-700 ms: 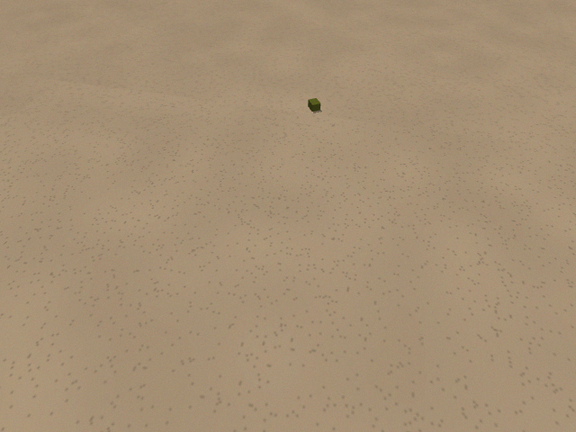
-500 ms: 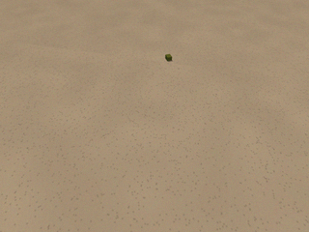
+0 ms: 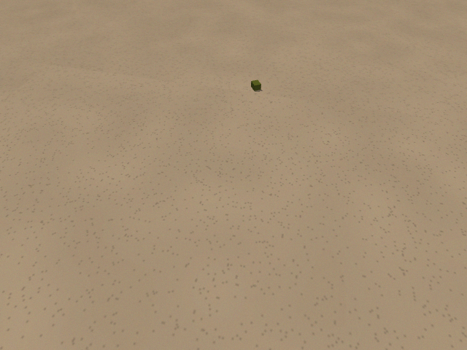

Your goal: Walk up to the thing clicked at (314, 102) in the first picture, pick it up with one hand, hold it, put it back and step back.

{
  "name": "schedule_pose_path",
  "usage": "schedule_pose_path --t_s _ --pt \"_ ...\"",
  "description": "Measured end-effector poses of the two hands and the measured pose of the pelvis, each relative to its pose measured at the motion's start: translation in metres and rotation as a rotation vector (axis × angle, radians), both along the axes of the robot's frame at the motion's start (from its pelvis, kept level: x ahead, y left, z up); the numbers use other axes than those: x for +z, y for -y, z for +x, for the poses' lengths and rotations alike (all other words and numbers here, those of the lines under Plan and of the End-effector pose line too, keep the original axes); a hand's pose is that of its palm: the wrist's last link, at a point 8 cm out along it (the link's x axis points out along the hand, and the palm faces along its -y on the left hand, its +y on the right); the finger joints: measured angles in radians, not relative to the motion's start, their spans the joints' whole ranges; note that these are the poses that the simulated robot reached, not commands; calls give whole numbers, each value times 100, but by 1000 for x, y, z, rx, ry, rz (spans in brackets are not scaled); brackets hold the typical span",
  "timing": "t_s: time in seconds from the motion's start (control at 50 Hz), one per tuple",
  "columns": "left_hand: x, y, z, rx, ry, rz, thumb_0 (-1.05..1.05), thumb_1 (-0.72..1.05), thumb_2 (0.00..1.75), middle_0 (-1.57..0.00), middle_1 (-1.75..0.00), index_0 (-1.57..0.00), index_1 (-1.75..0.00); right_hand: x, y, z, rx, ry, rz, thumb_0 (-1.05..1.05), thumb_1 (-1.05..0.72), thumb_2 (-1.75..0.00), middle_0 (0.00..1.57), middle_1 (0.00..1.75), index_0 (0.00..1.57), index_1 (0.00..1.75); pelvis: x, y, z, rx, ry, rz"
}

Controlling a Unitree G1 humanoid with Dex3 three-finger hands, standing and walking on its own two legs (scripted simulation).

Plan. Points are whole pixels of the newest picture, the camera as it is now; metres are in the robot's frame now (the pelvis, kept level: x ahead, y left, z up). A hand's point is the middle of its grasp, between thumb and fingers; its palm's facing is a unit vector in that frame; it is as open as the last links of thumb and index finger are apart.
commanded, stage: stand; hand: left
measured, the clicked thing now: (256, 85) +2.11 -0.08 -0.76
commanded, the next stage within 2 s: walk up in 0.42 s
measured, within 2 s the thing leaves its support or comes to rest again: neither
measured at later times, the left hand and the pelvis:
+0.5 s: hand out of the picture +0.08 +0.26 -0.15, palm faces -0.03 -0.94 -0.33, open 7.4 cm; pelvis +0.01 +0.00 +0.00, yaw -2 degrees
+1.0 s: hand (159, 303) +0.24 +0.18 -0.14, palm faces -0.08 -0.92 -0.37, open 7.4 cm; pelvis +0.19 -0.10 -0.01, yaw -8 degrees
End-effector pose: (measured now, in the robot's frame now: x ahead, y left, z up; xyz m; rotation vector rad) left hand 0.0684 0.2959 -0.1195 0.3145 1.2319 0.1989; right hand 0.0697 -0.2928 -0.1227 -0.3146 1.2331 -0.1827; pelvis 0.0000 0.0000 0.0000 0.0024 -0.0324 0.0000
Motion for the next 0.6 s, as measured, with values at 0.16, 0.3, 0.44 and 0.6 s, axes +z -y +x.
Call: schedule_pose_path --t_s 0.16,0.3,0.44,0.6 --pt "1 -1 1 -1 -1 3 1 91 90 -21 -30 -20 -30 0 0 2 0 3 0 1 -90 -90 20 30 21 30 0 0 2 -2 0 1" --pt "1 0 3 0 2 4 1 91 90 -21 -30 -20 -30 0 0 5 1 6 1 1 -90 -90 20 30 21 30 0 0 3 -1 -1 1" --pt "1 0 3 -1 2 -3 1 91 90 -21 -30 -20 -30 0 1 6 1 7 6 1 -90 -90 20 30 21 30 0 1 5 -4 -7 1" --pt "9 -10 38 -79 5 24 1 90 90 -21 -30 -20 -30 6 42 0 -74 95 -24 1 -90 -90 21 30 21 30 -8 14 28 -73 -24 23"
